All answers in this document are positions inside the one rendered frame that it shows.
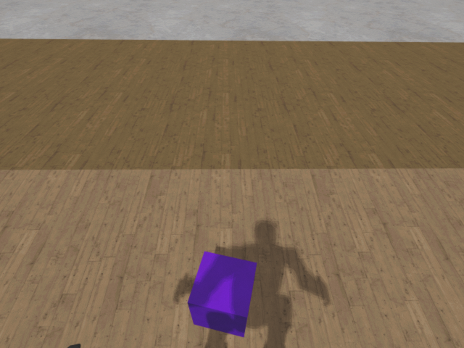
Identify carton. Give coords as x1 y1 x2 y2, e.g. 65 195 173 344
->
188 252 257 337

